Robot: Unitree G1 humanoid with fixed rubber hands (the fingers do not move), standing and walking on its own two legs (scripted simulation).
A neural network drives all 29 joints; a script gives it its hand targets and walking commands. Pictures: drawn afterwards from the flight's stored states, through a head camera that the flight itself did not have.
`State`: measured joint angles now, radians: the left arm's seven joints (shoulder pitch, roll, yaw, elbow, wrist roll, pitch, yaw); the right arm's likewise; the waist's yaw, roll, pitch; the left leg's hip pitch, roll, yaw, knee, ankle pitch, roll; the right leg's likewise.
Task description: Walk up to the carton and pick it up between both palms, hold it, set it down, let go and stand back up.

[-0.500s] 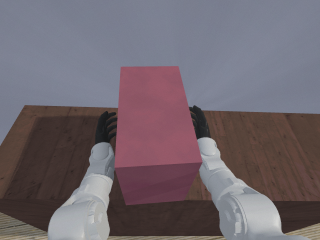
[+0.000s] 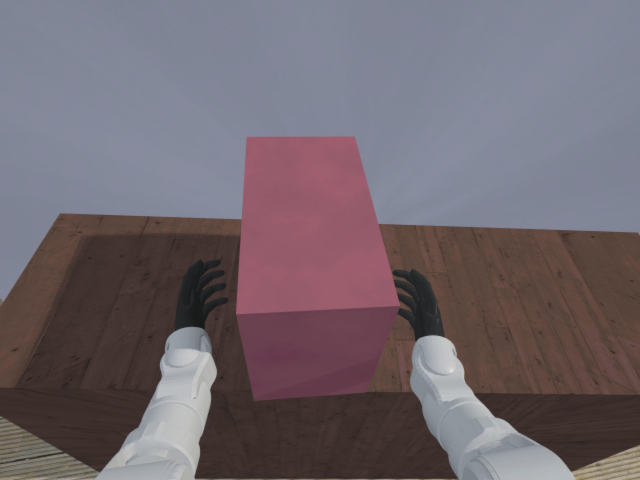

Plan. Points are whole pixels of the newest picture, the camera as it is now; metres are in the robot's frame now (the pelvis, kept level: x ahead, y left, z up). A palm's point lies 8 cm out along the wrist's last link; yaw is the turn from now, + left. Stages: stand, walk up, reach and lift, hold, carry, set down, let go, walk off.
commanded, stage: set down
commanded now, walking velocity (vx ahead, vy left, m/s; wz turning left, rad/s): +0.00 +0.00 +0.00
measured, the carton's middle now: (306, 264) +0.43 +0.05 +0.01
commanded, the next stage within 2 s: none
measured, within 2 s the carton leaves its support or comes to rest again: neither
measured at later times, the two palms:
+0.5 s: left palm (172, 365) +0.26 +0.21 +0.00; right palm (445, 382) +0.26 -0.14 -0.01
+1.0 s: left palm (155, 420) +0.20 +0.21 +0.00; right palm (477, 444) +0.19 -0.17 -0.01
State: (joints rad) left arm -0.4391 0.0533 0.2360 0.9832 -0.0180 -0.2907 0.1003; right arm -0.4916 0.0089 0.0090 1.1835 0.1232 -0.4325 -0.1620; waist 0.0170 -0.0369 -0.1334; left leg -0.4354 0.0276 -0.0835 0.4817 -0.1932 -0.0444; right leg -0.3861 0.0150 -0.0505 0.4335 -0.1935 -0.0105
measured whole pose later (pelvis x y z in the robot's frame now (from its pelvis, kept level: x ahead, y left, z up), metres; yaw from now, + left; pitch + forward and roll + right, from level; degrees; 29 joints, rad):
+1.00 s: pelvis -0.01 +0.00 +0.00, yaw +0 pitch +1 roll -1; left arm 0.18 0.09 0.04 0.24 -0.13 -0.06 0.12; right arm 0.19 -0.01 0.04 0.46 0.15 -0.30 -0.09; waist 0.02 -0.04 -0.04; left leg -0.30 0.03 -0.08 0.48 -0.19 -0.04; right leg -0.25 0.02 -0.05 0.43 -0.19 -0.01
